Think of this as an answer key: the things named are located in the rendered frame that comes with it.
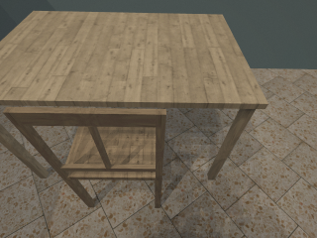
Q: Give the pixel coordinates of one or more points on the chair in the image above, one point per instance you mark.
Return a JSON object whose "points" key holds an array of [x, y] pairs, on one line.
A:
{"points": [[109, 144]]}

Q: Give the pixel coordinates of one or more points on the table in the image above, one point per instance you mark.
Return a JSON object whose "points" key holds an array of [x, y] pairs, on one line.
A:
{"points": [[125, 59]]}

